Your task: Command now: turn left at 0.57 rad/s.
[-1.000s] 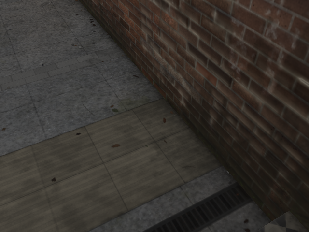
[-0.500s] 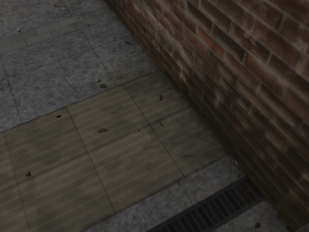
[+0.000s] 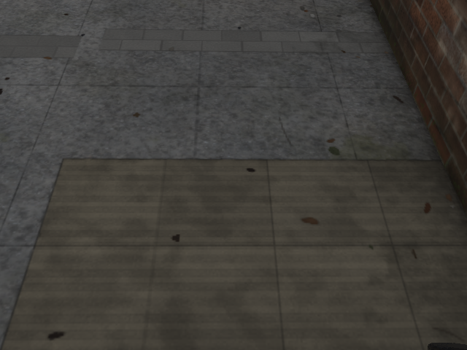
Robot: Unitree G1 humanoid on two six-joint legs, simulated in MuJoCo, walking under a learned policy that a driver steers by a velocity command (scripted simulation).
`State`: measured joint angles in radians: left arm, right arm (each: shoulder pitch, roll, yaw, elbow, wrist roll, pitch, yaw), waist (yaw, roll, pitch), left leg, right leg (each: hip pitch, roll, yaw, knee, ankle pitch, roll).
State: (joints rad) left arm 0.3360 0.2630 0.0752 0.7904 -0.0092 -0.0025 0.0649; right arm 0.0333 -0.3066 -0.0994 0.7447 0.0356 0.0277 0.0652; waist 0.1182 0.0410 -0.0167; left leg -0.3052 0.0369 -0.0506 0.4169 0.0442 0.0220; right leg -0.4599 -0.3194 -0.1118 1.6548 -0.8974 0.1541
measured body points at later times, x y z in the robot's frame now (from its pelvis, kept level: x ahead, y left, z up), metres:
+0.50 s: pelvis +0.16 -0.01 -0.04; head +0.14 +0.02 +0.41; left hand +0.33 +0.27 -0.08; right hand +0.26 -0.24 -0.15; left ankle +0.04 +0.10 -0.76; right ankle +0.25 -0.12 -0.76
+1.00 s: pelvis +0.39 +0.08 -0.04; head +0.43 +0.10 +0.40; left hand +0.24 +0.29 -0.18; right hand +0.71 -0.01 -0.10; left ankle +0.44 +0.21 -0.77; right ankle +0.26 -0.11 -0.74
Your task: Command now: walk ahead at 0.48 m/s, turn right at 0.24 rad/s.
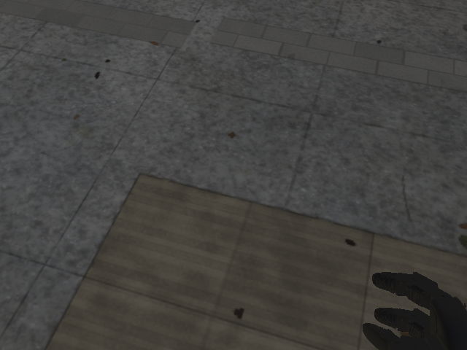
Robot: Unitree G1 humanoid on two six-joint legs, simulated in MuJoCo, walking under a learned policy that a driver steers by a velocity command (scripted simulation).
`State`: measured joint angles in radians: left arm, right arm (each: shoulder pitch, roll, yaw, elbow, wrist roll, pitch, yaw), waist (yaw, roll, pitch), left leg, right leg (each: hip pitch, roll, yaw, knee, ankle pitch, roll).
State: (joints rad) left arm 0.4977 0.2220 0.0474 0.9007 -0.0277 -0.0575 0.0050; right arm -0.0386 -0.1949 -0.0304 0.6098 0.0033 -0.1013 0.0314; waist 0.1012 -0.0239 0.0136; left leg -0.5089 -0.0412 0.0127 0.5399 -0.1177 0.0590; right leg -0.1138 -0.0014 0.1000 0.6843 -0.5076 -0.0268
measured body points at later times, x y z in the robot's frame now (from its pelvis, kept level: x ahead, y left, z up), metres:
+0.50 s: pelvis +0.27 -0.06 -0.01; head +0.31 -0.08 +0.44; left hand +0.54 +0.11 -0.09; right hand +0.22 -0.35 -0.14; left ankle +0.10 +0.11 -0.70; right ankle +0.36 -0.17 -0.72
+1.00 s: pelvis +0.54 -0.13 +0.00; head +0.56 -0.15 +0.45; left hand +0.73 +0.09 -0.11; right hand +0.62 -0.46 -0.06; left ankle +0.68 -0.09 -0.72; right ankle +0.37 -0.17 -0.71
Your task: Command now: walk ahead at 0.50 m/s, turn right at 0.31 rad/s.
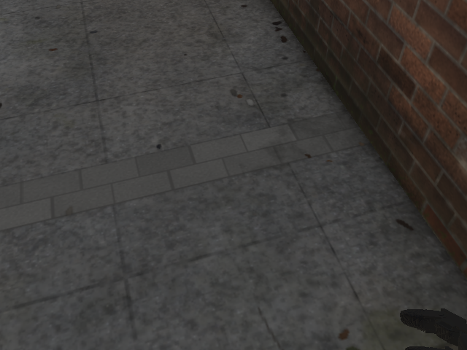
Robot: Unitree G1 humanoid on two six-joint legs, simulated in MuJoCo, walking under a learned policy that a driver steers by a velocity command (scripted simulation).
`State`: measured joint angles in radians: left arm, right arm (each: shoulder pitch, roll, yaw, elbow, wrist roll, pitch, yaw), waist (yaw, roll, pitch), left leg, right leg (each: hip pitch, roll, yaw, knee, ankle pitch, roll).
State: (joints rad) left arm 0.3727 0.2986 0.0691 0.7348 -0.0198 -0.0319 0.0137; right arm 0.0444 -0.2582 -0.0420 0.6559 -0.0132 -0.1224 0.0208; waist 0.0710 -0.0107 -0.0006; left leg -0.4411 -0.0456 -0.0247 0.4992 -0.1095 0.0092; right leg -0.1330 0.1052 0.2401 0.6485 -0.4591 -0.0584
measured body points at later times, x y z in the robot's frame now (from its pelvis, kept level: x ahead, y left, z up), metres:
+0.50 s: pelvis +0.24 -0.03 +0.00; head +0.28 -0.04 +0.45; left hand +0.51 +0.18 -0.05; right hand +0.21 -0.31 -0.13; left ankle +0.10 +0.11 -0.71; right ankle +0.35 -0.14 -0.73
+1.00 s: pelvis +0.35 -0.03 +0.01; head +0.36 -0.02 +0.46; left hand +0.46 +0.22 -0.12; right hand +0.49 -0.29 -0.09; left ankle +0.38 +0.10 -0.72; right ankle +0.34 -0.14 -0.72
